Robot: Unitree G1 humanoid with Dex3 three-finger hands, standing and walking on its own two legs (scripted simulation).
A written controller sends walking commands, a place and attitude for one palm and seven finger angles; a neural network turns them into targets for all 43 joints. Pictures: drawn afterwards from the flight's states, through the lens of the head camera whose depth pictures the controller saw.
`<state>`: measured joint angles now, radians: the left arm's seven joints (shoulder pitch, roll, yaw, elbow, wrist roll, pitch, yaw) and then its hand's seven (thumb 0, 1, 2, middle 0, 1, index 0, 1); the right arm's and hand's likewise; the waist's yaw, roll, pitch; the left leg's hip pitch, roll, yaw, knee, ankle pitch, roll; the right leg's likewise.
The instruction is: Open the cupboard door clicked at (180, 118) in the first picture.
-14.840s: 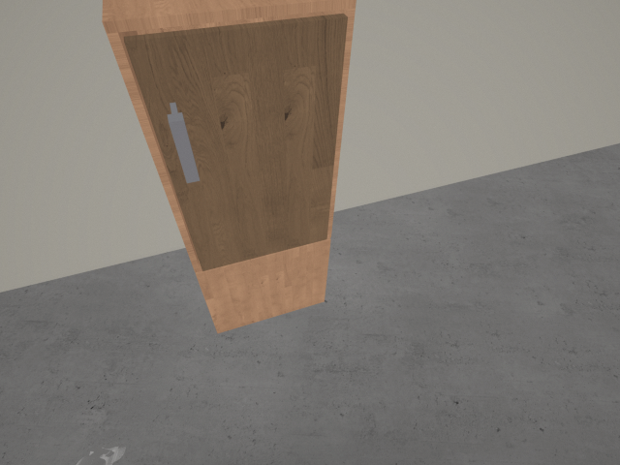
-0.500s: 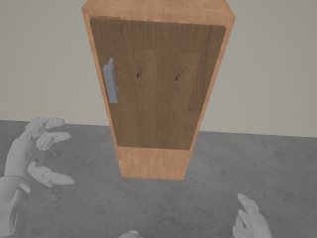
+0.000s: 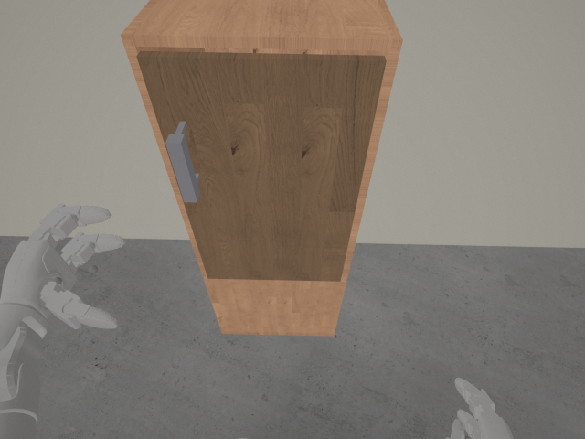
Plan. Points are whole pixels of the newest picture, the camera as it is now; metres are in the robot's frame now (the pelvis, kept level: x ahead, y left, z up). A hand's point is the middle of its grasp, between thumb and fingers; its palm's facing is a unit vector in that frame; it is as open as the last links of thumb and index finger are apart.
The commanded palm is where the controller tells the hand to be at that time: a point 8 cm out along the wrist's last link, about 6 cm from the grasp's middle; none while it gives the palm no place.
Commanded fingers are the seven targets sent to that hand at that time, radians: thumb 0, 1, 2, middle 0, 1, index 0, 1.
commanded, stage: raise the hand with hooked fingers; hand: left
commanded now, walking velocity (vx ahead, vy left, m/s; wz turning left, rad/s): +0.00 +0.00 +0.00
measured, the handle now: (187, 162) +0.53 +0.22 +0.08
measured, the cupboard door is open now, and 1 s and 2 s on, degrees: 0 0 0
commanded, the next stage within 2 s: move the hooked fingers beside the handle in 0.30 s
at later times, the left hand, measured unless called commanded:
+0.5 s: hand (89, 264) +0.30 +0.28 +0.10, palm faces +0.09 -1.00 +0.00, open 14.0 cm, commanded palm +0.28 +0.32 +0.11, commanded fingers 0.00 -0.50 0.30 -0.30 -1.20 -0.30 -1.20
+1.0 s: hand (110, 227) +0.36 +0.28 +0.10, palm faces +0.07 -1.00 +0.00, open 14.0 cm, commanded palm +0.33 +0.33 +0.10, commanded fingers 0.00 -0.50 0.30 -0.30 -1.20 -0.30 -1.20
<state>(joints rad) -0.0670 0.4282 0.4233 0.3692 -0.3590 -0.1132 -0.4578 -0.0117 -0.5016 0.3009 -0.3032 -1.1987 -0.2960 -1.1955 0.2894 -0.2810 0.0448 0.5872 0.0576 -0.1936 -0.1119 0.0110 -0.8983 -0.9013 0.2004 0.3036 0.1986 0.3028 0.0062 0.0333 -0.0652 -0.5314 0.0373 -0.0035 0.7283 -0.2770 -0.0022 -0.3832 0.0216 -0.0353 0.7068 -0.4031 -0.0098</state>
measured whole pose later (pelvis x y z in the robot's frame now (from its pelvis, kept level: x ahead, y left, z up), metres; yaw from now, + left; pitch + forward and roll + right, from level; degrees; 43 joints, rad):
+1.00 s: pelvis +0.00 +0.01 +0.00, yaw -1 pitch +7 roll -2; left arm -0.34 0.45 0.42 0.62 -0.28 -0.19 -0.40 -0.01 -0.50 0.30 -0.30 -1.20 -0.30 -1.20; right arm 0.32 -0.27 0.04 0.61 0.05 -0.12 -0.10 0.01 -0.90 -0.90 0.20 0.30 0.20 0.30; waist -0.02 0.02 -0.06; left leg -0.60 0.03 0.01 0.77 -0.29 0.02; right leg -0.45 0.02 -0.02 0.74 -0.41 0.01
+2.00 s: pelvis +0.01 +0.02 -0.02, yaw -2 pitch +15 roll -3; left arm -0.75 0.66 0.52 1.14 -0.18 -0.29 -0.46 -0.01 -0.50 0.30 -0.30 -1.20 -0.30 -1.20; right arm 0.38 -0.28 0.04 0.62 0.04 0.03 -0.08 0.01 -0.90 -0.90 0.20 0.30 0.20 0.30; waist -0.11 0.01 -0.10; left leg -0.81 0.06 0.01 0.89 -0.35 0.02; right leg -0.65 0.04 -0.02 0.83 -0.45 0.01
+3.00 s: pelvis +0.00 +0.02 -0.03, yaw -2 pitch +15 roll -4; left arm -0.77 0.65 0.47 1.14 -0.18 -0.29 -0.46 -0.01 -0.50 0.30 -0.30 -1.20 -0.30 -1.20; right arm 0.36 -0.29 0.04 0.61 0.03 0.04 -0.08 0.00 -0.90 -0.90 0.20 0.30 0.20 0.30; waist -0.11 0.01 -0.10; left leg -0.84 0.06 -0.01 0.92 -0.34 0.02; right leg -0.68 0.04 -0.03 0.85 -0.45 0.01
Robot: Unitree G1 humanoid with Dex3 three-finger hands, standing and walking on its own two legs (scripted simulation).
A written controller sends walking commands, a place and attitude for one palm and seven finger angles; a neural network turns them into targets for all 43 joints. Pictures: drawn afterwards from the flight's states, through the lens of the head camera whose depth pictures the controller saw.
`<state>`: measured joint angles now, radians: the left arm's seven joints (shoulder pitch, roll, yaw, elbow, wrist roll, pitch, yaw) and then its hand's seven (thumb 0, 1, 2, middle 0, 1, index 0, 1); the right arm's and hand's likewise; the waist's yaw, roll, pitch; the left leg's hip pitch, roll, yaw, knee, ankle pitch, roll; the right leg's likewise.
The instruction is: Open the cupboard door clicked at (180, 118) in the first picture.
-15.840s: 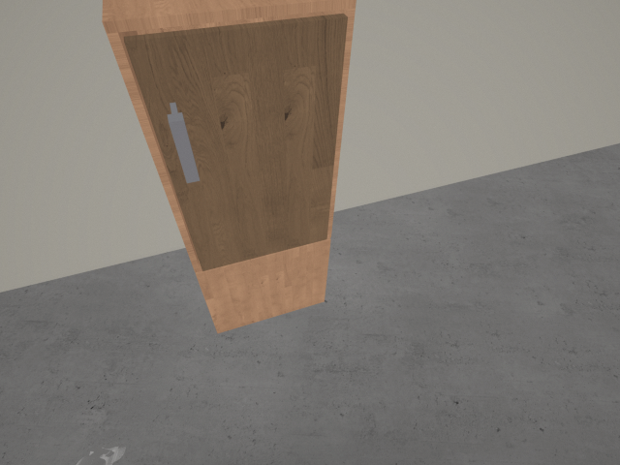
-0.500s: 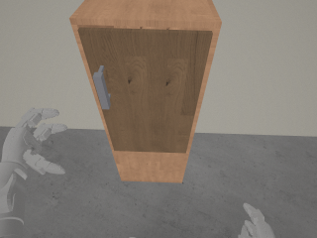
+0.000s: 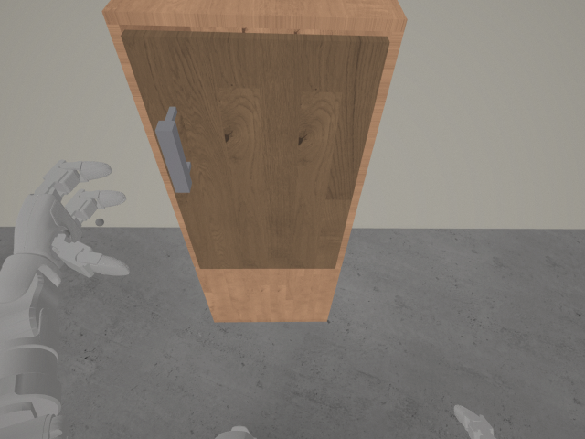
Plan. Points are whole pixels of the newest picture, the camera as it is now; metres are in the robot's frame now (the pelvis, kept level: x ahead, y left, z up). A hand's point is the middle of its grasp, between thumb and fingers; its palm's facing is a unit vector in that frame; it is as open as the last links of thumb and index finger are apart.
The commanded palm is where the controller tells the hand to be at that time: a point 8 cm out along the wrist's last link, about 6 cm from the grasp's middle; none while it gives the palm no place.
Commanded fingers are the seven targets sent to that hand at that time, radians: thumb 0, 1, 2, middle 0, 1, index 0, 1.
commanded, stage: move the hooked fingers beside the handle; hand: left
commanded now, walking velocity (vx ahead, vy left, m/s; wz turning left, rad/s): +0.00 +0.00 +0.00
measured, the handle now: (177, 150) +0.53 +0.21 +0.09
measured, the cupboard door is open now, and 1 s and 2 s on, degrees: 0 0 0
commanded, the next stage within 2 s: slide the fingers in behind the handle in 1.90 s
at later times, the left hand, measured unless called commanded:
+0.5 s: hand (111, 193) +0.42 +0.28 +0.10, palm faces +0.08 -1.00 +0.01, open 14.0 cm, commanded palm +0.39 +0.32 +0.10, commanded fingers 0.00 -0.50 0.30 -0.30 -1.20 -0.30 -1.20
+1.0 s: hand (117, 171) +0.46 +0.28 +0.10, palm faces +0.07 -1.00 +0.03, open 14.0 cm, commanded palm +0.44 +0.33 +0.09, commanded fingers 0.00 -0.50 0.30 -0.30 -1.20 -0.30 -1.20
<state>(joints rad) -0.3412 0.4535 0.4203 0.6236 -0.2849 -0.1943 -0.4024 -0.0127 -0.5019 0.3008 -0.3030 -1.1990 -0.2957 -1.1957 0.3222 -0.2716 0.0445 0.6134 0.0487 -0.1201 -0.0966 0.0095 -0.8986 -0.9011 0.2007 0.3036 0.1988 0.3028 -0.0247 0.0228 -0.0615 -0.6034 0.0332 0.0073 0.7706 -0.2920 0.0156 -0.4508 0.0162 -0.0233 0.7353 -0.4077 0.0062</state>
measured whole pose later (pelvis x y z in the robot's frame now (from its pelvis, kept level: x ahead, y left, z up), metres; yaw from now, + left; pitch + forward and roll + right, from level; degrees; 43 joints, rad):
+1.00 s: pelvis +0.01 +0.00 -0.02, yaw -2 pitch +15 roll -3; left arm -0.75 0.66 0.52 1.14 -0.18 -0.29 -0.46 -0.01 -0.50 0.30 -0.30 -1.20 -0.30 -1.20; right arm 0.38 -0.28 0.04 0.62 0.04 0.03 -0.08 0.01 -0.90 -0.90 0.20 0.30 0.20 0.30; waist -0.11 0.01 -0.10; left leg -0.81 0.06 0.01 0.89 -0.35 0.02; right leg -0.65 0.04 -0.02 0.83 -0.45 0.01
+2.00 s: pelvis +0.00 +0.00 -0.02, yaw -1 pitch +15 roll -4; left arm -0.77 0.65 0.47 1.14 -0.18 -0.29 -0.46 -0.01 -0.50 0.30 -0.30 -1.20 -0.30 -1.20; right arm 0.36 -0.29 0.04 0.61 0.03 0.04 -0.08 0.00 -0.90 -0.90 0.20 0.30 0.20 0.30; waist -0.11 0.01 -0.10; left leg -0.84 0.06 -0.01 0.92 -0.34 0.02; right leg -0.68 0.04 -0.03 0.85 -0.45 0.01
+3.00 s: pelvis +0.01 -0.01 -0.02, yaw -1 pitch +14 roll -2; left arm -0.73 0.48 0.40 1.03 -0.16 -0.30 -0.27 -0.01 -0.50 0.30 -0.30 -1.20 -0.30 -1.20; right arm 0.36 -0.27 0.03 0.62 0.03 0.05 -0.05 0.00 -0.90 -0.90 0.20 0.30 0.20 0.30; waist -0.11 0.02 -0.10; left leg -0.79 0.06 0.00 0.90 -0.35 0.00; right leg -0.64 0.04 -0.02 0.86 -0.46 -0.01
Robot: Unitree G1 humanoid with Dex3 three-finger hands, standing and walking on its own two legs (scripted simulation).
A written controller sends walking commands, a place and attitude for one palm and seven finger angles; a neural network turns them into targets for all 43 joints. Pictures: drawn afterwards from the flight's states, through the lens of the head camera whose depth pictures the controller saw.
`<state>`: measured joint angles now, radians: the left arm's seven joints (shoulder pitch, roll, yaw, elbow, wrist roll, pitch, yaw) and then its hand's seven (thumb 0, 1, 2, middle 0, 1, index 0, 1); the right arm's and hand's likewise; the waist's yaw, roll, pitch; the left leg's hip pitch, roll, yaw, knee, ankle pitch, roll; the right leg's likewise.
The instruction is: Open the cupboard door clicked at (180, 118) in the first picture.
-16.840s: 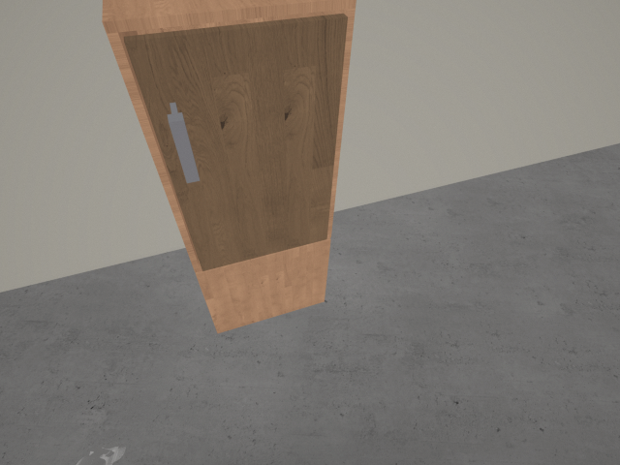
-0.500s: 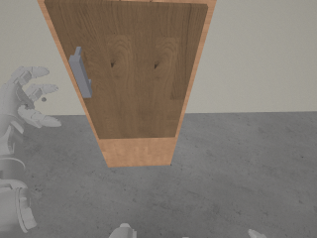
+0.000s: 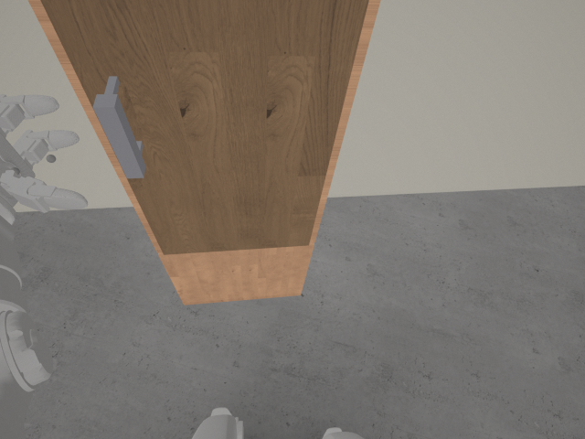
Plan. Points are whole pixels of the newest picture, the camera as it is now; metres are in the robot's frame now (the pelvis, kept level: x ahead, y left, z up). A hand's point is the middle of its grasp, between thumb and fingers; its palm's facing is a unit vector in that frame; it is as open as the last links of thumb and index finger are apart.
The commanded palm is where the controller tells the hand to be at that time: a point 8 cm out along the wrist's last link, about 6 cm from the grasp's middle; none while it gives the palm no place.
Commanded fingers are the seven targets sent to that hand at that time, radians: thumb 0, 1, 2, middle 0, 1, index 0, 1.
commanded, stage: move the hooked fingers beside the handle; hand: left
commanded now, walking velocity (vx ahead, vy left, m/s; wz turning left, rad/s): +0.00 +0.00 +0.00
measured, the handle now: (124, 129) +0.51 +0.23 +0.10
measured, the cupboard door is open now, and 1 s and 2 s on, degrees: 0 0 0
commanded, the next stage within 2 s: slide the fingers in behind the handle in 0.90 s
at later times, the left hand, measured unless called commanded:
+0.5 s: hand (53, 157) +0.45 +0.30 +0.11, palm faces +0.11 -0.99 +0.01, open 14.0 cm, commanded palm +0.41 +0.34 +0.11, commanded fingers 0.00 -0.50 0.30 -0.30 -1.20 -0.30 -1.20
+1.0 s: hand (57, 167) +0.44 +0.29 +0.11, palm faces +0.08 -1.00 +0.02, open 14.0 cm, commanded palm +0.42 +0.33 +0.10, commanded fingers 0.00 -0.50 0.30 -0.30 -1.20 -0.30 -1.20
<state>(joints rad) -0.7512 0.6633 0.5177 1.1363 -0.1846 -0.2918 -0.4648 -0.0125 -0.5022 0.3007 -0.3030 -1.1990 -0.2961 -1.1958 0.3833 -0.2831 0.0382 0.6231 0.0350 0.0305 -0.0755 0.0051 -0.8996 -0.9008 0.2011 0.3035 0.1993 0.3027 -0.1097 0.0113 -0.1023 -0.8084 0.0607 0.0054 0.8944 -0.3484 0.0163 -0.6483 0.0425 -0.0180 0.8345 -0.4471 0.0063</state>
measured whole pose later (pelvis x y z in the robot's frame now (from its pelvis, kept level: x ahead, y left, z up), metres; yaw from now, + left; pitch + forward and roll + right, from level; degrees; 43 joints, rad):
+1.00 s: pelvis -0.01 +0.00 +0.00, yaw +1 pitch +15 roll -4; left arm -0.77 0.65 0.47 1.14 -0.18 -0.29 -0.46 -0.01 -0.50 0.30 -0.30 -1.20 -0.30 -1.20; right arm 0.36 -0.29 0.04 0.61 0.03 0.04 -0.08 0.00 -0.90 -0.90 0.20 0.30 0.20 0.30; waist -0.11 0.01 -0.10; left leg -0.84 0.06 -0.01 0.92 -0.34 0.02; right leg -0.68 0.04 -0.03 0.85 -0.45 0.01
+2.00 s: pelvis +0.00 -0.01 +0.00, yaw +0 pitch +14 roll -2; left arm -0.73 0.48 0.40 1.03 -0.16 -0.30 -0.27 -0.01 -0.50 0.30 -0.30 -1.20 -0.30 -1.20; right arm 0.36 -0.27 0.03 0.62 0.03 0.05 -0.05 0.00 -0.90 -0.90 0.20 0.30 0.20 0.30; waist -0.11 0.02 -0.10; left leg -0.79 0.06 0.00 0.90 -0.35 0.00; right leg -0.64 0.04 -0.02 0.86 -0.46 -0.01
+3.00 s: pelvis +0.00 -0.01 +0.00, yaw +0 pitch +13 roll -2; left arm -0.70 0.42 0.36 0.98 -0.15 -0.31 -0.20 -0.01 -0.11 0.47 -0.33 -1.24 -0.32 -1.24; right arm 0.37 -0.26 0.02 0.63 0.02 0.04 -0.04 0.00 -0.90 -0.90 0.20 0.30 0.20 0.30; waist -0.10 0.03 -0.11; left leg -0.77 0.05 0.01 0.89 -0.35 0.01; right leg -0.62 0.04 -0.01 0.85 -0.46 0.00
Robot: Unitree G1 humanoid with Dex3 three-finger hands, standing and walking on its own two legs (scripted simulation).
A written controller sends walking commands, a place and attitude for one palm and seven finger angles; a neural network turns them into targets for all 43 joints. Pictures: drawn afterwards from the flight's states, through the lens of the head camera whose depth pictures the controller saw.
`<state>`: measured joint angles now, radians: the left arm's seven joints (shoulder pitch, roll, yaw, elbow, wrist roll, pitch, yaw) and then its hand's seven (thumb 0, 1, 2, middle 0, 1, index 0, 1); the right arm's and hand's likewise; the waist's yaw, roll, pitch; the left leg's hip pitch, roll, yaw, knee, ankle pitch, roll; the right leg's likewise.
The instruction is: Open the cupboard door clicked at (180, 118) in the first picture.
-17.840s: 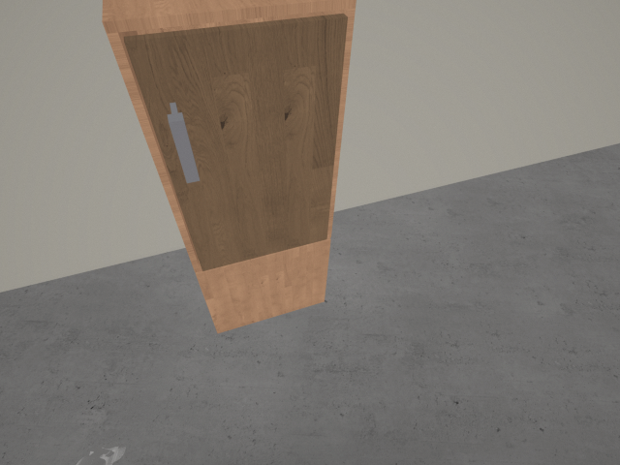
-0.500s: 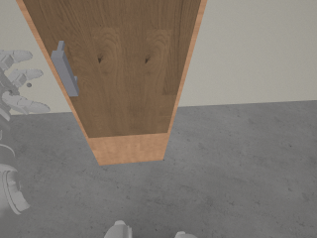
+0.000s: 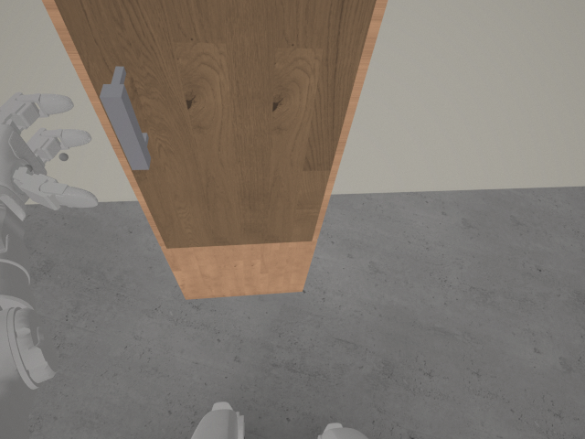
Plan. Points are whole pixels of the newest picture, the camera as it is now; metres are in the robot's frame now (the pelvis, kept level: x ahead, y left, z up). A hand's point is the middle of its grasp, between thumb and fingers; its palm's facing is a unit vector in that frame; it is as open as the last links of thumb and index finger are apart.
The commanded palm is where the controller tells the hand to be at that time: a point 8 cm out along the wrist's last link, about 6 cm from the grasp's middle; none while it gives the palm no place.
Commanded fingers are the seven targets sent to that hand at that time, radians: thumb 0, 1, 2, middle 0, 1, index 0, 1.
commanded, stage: slide the fingers in behind the handle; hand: left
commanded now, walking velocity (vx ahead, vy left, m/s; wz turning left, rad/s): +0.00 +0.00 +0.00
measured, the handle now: (130, 120) +0.52 +0.22 +0.11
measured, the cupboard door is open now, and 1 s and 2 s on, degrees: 0 0 0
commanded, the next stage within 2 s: close the thumb around the handle in 1.60 s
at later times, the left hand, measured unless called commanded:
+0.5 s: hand (99, 149) +0.46 +0.24 +0.11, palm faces +0.07 -1.00 +0.01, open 14.0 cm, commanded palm +0.43 +0.29 +0.11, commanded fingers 0.00 -0.50 0.30 -0.30 -1.20 -0.30 -1.20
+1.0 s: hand (126, 149) +0.47 +0.21 +0.11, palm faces +0.09 -1.00 +0.02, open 14.0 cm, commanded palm +0.43 +0.26 +0.11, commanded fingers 0.00 -0.50 0.30 -0.30 -1.20 -0.30 -1.20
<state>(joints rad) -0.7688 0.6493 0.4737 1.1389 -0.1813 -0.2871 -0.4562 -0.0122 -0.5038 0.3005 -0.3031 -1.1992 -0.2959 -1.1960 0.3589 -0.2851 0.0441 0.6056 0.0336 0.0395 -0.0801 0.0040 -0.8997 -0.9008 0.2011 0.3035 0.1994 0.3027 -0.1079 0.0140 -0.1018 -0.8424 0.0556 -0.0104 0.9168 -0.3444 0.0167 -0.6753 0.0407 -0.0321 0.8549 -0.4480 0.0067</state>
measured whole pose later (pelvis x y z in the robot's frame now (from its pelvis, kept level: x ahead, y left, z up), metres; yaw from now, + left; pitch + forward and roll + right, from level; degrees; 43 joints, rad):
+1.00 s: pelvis +0.01 -0.01 +0.00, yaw +0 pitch +14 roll -2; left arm -0.73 0.48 0.40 1.03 -0.16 -0.30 -0.27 -0.01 -0.50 0.30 -0.30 -1.20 -0.30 -1.20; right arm 0.36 -0.27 0.03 0.62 0.03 0.05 -0.05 0.00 -0.90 -0.90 0.20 0.30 0.20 0.30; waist -0.11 0.02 -0.10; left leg -0.79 0.06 0.00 0.90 -0.35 0.00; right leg -0.64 0.04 -0.02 0.86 -0.46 -0.01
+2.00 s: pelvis +0.01 -0.01 +0.00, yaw +0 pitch +13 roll -2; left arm -0.70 0.42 0.36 0.98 -0.15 -0.31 -0.20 -0.01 -0.11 0.47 -0.33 -1.24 -0.32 -1.24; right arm 0.37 -0.26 0.02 0.63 0.02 0.04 -0.04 0.00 -0.90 -0.90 0.20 0.30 0.20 0.30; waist -0.10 0.03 -0.11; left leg -0.77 0.05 0.01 0.89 -0.35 0.01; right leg -0.62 0.04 -0.01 0.85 -0.46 0.00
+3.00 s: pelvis +0.03 -0.01 +0.02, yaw -2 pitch +9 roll -1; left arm -0.08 0.20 0.19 0.27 -0.26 -0.20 -0.11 0.01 0.67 0.71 -0.31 -1.33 -0.28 -1.29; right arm 0.32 -0.24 0.00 0.53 0.04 0.01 0.00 0.01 -0.90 -0.90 0.20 0.30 0.20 0.30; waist -0.04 0.04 -0.14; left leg -0.60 0.05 0.05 0.81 -0.37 0.01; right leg -0.47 0.03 0.03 0.78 -0.47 0.00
